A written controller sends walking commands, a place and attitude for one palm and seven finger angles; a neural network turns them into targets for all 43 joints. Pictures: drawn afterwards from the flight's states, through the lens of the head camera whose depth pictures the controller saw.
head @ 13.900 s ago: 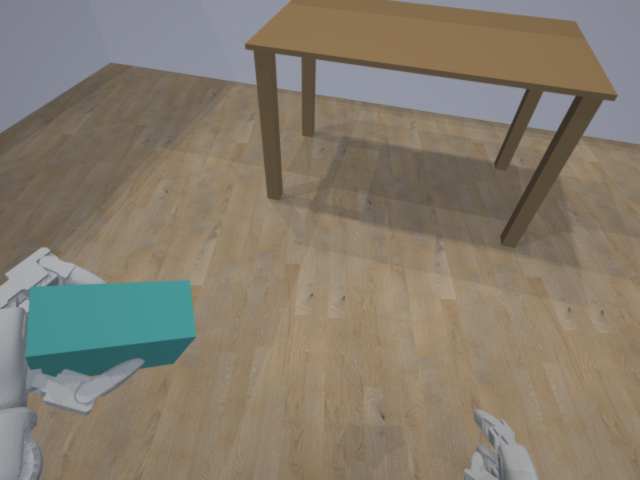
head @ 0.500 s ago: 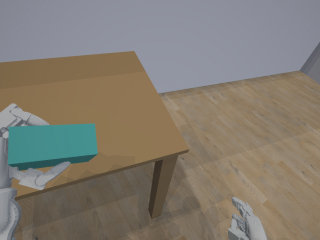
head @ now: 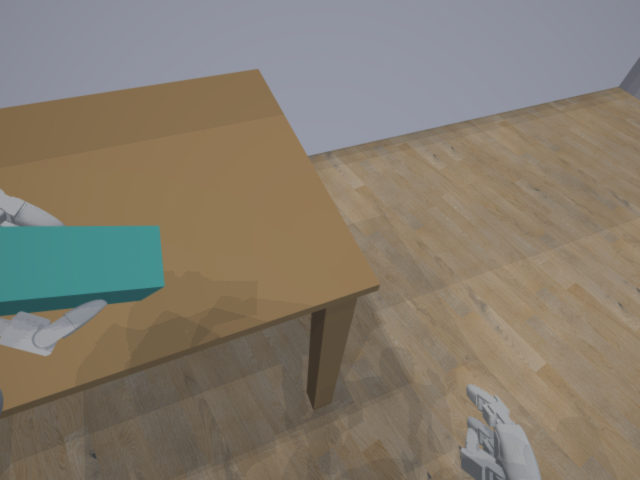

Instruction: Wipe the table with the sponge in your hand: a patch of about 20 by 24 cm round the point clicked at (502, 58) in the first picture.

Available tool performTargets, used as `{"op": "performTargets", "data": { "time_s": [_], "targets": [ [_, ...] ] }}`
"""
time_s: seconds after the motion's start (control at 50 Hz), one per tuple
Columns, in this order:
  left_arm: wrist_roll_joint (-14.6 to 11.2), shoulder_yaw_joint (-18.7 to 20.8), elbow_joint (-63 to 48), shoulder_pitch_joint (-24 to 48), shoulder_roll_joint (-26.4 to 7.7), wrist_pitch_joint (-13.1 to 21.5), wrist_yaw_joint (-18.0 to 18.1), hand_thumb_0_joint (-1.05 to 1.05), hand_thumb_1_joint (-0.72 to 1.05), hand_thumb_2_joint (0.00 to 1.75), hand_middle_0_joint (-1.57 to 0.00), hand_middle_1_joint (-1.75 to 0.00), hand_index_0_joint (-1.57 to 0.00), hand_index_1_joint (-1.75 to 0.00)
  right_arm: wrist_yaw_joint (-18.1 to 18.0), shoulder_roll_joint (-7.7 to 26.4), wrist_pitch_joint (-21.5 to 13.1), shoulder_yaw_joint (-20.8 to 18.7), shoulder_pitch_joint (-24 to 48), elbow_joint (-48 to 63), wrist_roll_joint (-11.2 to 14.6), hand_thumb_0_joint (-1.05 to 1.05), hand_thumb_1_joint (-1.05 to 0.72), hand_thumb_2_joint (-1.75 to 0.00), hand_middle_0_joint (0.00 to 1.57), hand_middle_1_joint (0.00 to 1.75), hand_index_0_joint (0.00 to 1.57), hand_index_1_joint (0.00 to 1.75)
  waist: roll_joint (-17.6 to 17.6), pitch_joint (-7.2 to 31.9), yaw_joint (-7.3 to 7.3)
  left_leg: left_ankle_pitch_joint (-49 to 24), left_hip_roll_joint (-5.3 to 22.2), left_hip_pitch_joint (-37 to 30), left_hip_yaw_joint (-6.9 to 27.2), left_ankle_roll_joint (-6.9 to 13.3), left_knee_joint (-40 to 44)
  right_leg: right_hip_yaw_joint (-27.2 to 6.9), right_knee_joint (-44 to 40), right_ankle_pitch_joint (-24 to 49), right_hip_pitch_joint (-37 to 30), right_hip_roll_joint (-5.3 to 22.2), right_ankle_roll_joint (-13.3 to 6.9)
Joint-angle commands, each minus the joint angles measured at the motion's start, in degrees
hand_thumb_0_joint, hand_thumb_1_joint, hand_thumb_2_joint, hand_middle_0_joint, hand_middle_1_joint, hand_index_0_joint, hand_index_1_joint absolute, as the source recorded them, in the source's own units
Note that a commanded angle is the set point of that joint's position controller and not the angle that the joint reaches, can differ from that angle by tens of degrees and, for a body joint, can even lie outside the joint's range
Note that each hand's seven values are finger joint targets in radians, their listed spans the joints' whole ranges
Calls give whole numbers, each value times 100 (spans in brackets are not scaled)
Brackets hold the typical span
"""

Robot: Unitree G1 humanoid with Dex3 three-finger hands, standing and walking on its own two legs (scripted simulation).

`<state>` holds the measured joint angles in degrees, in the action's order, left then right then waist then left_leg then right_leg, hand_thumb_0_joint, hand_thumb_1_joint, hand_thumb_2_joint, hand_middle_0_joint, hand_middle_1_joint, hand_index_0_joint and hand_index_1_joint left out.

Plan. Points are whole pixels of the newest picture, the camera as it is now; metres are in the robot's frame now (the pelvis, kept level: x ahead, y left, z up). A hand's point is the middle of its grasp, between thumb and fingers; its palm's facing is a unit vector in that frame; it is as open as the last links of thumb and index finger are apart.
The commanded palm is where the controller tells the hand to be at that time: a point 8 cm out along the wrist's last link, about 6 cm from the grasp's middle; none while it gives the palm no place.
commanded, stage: come to a stop and stand still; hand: left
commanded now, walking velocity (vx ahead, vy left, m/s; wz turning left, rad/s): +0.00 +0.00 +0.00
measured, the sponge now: (102, 269) +0.26 +0.24 +0.16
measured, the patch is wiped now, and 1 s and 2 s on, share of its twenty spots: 0.00 0.00 0.00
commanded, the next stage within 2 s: look again from close up in 1.12 s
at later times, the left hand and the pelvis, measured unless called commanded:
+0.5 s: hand (94, 276) +0.25 +0.25 +0.16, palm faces +0.37 -0.86 -0.35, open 10.0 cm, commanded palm +0.19 +0.28 +0.18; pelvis +0.03 +0.00 +0.00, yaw +0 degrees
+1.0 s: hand (81, 313) +0.22 +0.25 +0.15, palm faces +0.39 -0.85 -0.37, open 10.0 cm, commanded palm +0.16 +0.28 +0.18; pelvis +0.01 -0.01 +0.00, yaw +1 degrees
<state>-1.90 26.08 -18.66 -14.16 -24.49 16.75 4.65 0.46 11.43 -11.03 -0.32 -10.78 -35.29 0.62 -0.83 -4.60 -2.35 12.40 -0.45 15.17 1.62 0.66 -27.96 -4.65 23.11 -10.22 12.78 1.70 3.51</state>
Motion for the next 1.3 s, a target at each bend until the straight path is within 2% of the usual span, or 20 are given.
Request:
{"op": "performTargets", "data": {
  "time_s": [0.0,0.06,0.08,0.1,0.18,0.22,0.28,0.34,0.4,0.48,0.5,0.64,0.72,0.82,0.9,0.92,0.98,1.12,1.2,1.28],
  "targets": [
    [-85,-224,-1641,-914,-411,226,58,0,10,130,-120,-160,-120,-160,-11,710,-240,-288,374,956,60,0,-90,-90,20,30,20,30,-77,1270,-18,-373,258,-135,58,15,690,212,-105,403,-655,-11,-376],
    [-91,294,-1735,-716,-853,219,136,0,10,130,-120,-160,-120,-160,-142,709,-175,-271,470,1012,31,0,-90,-90,20,30,20,30,-414,1079,-10,-158,187,-6,54,10,721,206,-214,317,-583,-50,-342],
    [-80,592,-2025,-423,-1204,243,194,0,10,130,-120,-160,-120,-160,-194,732,-149,-267,563,998,35,0,-90,-90,20,30,20,30,-205,1100,11,-102,187,-22,43,29,729,221,-149,368,-625,-49,-332],
    [-103,543,-2014,-322,-1064,271,195,0,10,130,-120,-160,-120,-160,-239,685,-142,-252,544,1024,23,0,-90,-90,20,30,20,30,-17,1097,40,-154,192,-23,65,59,733,256,-91,454,-654,-26,-346],
    [-105,433,-2265,96,-1021,290,211,0,10,130,-120,-160,-120,-160,-314,653,-147,-218,566,1000,23,0,-90,-90,20,30,20,30,644,1219,67,-815,212,-239,63,90,582,284,52,1044,-847,-4,-369],
    [-102,215,-2307,38,-777,278,209,0,10,130,-120,-160,-120,-160,-286,663,-187,-223,503,968,15,0,-90,-90,20,30,20,30,866,1343,60,-1373,206,-542,-9,47,460,285,41,1350,-813,-41,-383],
    [-64,-148,-2238,-280,-398,186,212,0,10,130,-120,-160,-120,-160,-220,662,-186,-234,471,921,13,0,-90,-90,20,30,20,30,790,1463,81,-1949,239,-760,-15,8,335,347,51,1672,-806,-47,-381],
    [-9,-191,-2114,-498,-370,77,227,0,10,130,-120,-160,-120,-160,-166,719,-93,-270,392,900,-4,0,-90,-90,20,30,20,30,585,1448,89,-2298,259,-743,-64,-46,283,380,26,1942,-832,-87,-365],
    [-10,-94,-1974,-663,-405,0,244,0,10,130,-120,-160,-120,-160,-173,701,38,-260,403,921,-1,0,-90,-90,20,30,20,30,439,1390,101,-2219,275,-621,-72,-68,350,436,12,1889,-875,-103,-354],
    [-47,289,-2064,-680,-745,-36,251,0,10,130,-120,-160,-120,-160,-238,674,187,-242,500,1029,9,0,-90,-90,20,30,20,30,377,1321,95,-1983,261,-453,-51,-56,452,460,-35,1823,-1021,-107,-339],
    [-80,199,-2059,-689,-630,-43,228,0,10,130,-120,-160,-120,-160,-244,655,203,-231,491,1073,10,0,-90,-90,20,30,20,30,335,1314,103,-1876,254,-490,-100,-53,462,450,-64,1793,-997,-113,-338],
    [-81,99,-2296,-599,-617,-61,249,0,10,130,-120,-160,-120,-160,-285,666,167,-222,522,1095,8,0,-90,-90,20,30,20,30,568,1302,88,-1386,218,-476,-115,-14,552,428,-156,1569,-1040,-111,-310],
    [-57,-74,-1940,-648,-429,-128,252,0,10,130,-120,-160,-120,-160,-279,666,164,-234,481,1042,7,0,-90,-90,20,30,20,30,327,1111,99,-699,165,-364,-139,-19,651,359,-342,1158,-901,-110,-306],
    [-11,-77,-1838,-394,-469,-124,256,0,10,130,-120,-160,-120,-160,-298,690,206,-245,504,1018,11,0,-90,-90,20,30,20,30,348,831,109,-46,117,-102,-100,-16,857,350,-462,582,-815,-171,-299],
    [-3,-25,-1978,-319,-539,-84,259,0,10,130,-120,-160,-120,-160,-304,663,178,-241,544,1052,22,0,-90,-90,20,30,20,30,514,833,100,289,115,-4,-80,17,936,343,-446,330,-878,-184,-298],
    [-2,-41,-1986,-342,-516,-79,254,0,10,130,-120,-160,-120,-160,-298,665,169,-239,534,1064,24,0,-90,-90,20,30,20,30,403,824,96,293,99,26,-47,20,942,351,-455,322,-902,-202,-299],
    [7,34,-1983,-463,-586,-70,255,0,10,130,-120,-160,-120,-160,-286,681,156,-263,523,1057,27,0,-90,-90,20,30,20,30,463,791,96,498,104,148,-22,35,973,348,-451,180,-941,-198,-297],
    [6,-19,-2043,-531,-471,-48,235,0,10,130,-120,-160,-120,-160,-267,679,96,-280,467,1032,41,0,-90,-90,20,30,20,30,499,903,104,234,138,6,-26,8,940,343,-337,426,-900,-234,-296],
    [-10,-49,-1955,-590,-422,-98,233,0,10,130,-120,-160,-120,-160,-265,670,97,-283,447,999,48,0,-90,-90,20,30,20,30,354,929,99,9,158,-37,-37,6,860,328,-324,558,-894,-197,-295],
    [3,-8,-2018,-493,-536,-107,249,0,10,130,-120,-160,-120,-160,-276,692,97,-284,483,981,47,0,-90,-90,20,30,20,30,452,910,98,30,182,27,34,20,897,361,-268,511,-933,-181,-287]
  ]
}}
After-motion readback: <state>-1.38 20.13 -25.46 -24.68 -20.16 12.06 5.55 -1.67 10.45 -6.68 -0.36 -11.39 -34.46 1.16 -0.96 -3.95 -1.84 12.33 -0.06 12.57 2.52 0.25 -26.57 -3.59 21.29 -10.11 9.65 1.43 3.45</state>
